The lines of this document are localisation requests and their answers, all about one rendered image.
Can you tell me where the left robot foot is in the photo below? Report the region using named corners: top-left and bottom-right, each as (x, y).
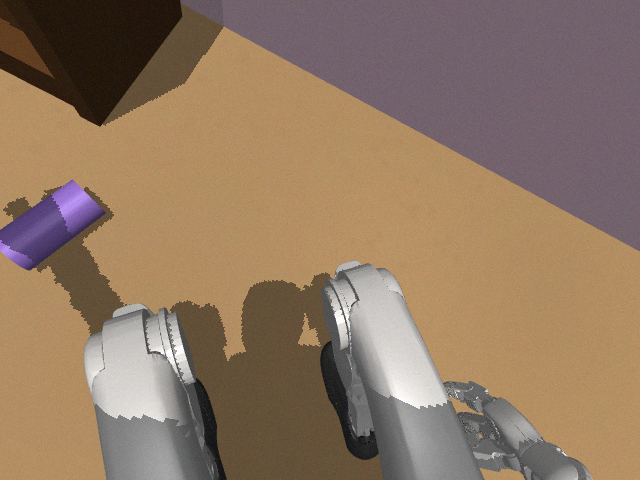
top-left (193, 378), bottom-right (227, 480)

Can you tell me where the right robot hand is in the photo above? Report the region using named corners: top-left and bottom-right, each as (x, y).
top-left (443, 381), bottom-right (545, 473)

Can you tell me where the can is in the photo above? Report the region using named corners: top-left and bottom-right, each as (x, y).
top-left (0, 179), bottom-right (106, 270)

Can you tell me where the right robot arm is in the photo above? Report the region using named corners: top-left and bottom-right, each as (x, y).
top-left (520, 442), bottom-right (593, 480)

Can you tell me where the right robot foot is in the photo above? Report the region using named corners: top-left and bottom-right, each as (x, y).
top-left (320, 341), bottom-right (379, 460)

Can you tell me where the bookshelf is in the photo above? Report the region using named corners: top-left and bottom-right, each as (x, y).
top-left (0, 0), bottom-right (182, 127)

